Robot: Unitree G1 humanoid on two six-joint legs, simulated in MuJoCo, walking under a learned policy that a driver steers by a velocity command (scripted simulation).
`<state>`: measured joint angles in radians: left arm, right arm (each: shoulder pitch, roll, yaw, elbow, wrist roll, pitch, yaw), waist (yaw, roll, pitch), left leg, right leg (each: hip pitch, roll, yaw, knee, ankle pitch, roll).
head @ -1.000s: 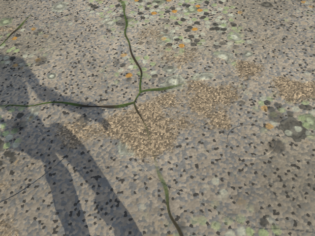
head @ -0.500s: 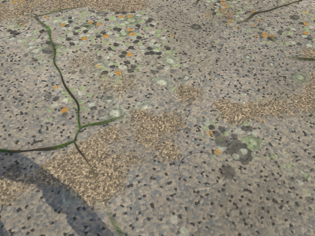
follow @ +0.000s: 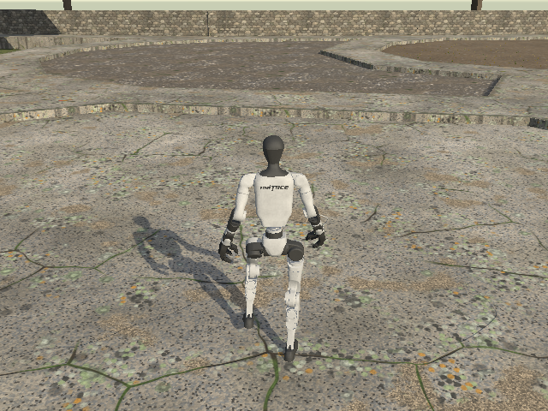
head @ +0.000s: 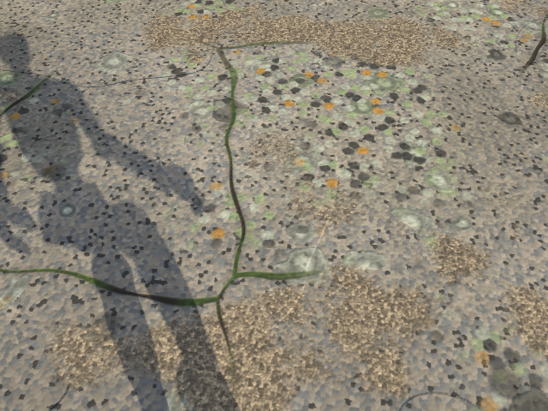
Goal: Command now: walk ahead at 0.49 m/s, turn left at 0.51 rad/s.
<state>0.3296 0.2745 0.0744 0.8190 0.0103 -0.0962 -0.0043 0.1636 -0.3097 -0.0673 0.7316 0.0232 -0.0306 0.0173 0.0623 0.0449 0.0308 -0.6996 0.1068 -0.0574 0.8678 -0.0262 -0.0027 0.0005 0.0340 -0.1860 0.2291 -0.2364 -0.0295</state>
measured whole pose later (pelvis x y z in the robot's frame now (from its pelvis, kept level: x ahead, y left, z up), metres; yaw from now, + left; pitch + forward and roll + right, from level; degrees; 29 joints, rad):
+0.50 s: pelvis +0.29 +0.07 +0.00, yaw +18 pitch +2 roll +0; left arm 0.06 0.31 0.05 0.69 0.01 -0.09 0.00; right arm 0.32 -0.29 -0.06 0.70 0.01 -0.04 0.00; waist -0.06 -0.03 0.05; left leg -0.16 -0.11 -0.11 0.35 -0.21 0.10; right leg -0.66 -0.10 0.10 0.75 -0.05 0.07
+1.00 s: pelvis +0.54 +0.10 +0.00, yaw +26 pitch +2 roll -1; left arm 0.30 0.26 0.05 0.86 -0.01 -0.06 -0.01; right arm 0.10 -0.27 -0.04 0.65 0.00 -0.03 -0.01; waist 0.08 0.03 0.06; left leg -0.53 0.03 -0.07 0.69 -0.18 -0.04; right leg -0.17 0.04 0.01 0.34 -0.20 -0.03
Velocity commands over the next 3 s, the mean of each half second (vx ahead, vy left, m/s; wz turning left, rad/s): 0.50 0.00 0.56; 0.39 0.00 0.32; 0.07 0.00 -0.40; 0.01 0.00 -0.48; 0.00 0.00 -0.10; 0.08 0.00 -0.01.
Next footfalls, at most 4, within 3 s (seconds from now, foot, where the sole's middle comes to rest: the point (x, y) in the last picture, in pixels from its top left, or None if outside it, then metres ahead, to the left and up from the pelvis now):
0.18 left None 0.28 0.14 -0.78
0.68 right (297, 363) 0.61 0.02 -0.78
1.08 left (192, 345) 0.64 0.29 -0.78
1.48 right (293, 340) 0.67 0.03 -0.78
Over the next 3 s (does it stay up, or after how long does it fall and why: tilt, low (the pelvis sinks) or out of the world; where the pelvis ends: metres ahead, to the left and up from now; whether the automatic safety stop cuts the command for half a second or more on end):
stays up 0.64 0.13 -0.01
